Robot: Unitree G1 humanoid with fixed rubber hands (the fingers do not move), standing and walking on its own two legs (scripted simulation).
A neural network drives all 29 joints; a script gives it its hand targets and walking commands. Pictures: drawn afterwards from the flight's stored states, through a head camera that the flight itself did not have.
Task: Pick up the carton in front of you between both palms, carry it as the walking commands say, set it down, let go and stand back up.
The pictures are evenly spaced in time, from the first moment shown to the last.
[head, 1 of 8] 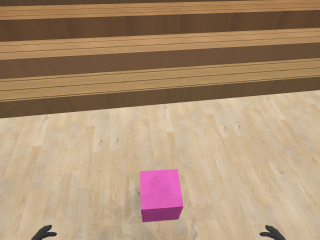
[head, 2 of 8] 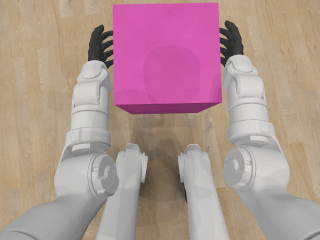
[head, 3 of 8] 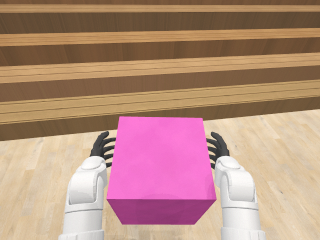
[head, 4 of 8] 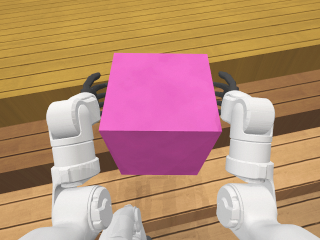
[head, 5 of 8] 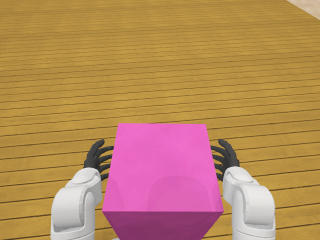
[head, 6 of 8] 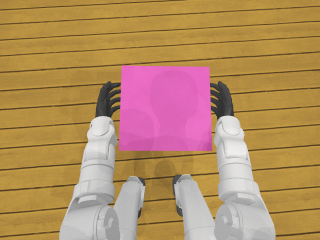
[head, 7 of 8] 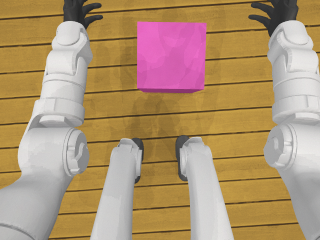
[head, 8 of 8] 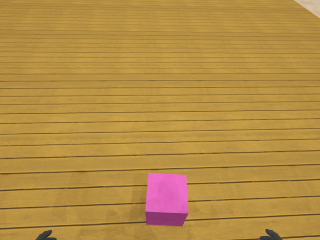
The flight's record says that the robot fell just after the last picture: no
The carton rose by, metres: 2.02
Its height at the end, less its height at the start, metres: +1.25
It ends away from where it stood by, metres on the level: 4.66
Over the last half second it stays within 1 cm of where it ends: yes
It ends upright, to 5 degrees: yes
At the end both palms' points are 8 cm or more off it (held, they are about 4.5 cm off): yes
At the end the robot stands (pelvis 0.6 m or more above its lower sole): yes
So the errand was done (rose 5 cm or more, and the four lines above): yes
